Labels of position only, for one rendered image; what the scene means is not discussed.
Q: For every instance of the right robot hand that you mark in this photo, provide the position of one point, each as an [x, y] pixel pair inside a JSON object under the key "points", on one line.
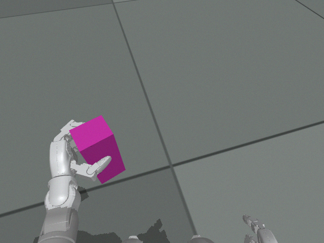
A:
{"points": [[263, 235]]}

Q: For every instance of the carton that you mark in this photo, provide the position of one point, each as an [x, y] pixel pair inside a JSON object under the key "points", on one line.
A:
{"points": [[95, 140]]}

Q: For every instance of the left robot hand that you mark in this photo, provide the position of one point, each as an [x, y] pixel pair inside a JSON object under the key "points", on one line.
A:
{"points": [[63, 158]]}

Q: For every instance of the left robot arm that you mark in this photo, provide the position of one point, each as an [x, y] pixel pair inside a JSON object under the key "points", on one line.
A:
{"points": [[61, 202]]}

